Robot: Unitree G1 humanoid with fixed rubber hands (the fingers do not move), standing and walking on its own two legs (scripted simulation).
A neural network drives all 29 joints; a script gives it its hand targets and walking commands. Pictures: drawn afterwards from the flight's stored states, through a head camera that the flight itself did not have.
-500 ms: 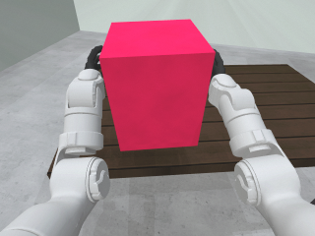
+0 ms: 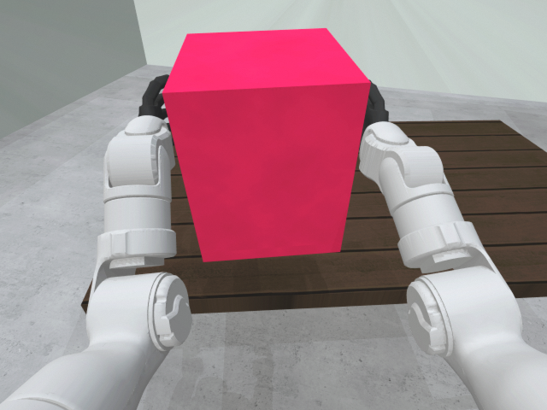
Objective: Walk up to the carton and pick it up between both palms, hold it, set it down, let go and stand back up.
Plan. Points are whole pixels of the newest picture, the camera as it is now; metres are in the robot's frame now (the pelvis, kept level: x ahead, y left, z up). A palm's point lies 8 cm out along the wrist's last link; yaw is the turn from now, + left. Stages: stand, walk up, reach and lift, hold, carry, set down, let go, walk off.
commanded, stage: hold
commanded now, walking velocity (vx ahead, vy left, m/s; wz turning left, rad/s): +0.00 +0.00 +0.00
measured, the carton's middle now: (264, 144) +0.40 +0.00 +0.25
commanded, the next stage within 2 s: none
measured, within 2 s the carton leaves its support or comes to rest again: neither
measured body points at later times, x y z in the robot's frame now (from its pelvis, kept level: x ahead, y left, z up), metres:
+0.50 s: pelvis -0.01 -0.01 +0.00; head -0.09 +0.00 +0.44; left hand +0.38 +0.16 +0.30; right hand +0.38 -0.14 +0.30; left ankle +0.02 +0.10 -0.75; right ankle +0.03 -0.08 -0.75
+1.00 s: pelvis +0.00 -0.01 +0.00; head -0.07 +0.00 +0.44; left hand +0.39 +0.16 +0.29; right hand +0.39 -0.14 +0.28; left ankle +0.02 +0.10 -0.75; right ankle +0.03 -0.08 -0.75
